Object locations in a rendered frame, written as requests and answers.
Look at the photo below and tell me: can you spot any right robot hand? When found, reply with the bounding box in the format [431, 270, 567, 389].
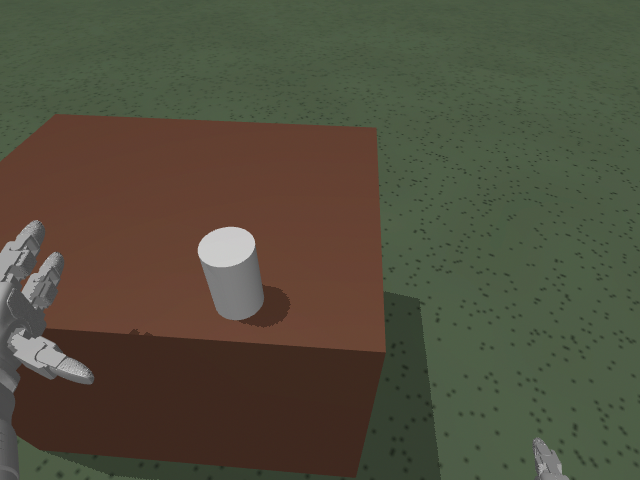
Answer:
[532, 438, 570, 480]

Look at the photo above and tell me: can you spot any left robot hand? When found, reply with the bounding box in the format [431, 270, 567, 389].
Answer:
[0, 220, 94, 385]

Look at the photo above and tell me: can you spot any left robot arm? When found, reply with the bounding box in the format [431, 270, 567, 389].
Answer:
[0, 357, 20, 480]

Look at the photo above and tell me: can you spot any can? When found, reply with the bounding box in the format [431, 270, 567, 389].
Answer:
[198, 227, 264, 320]

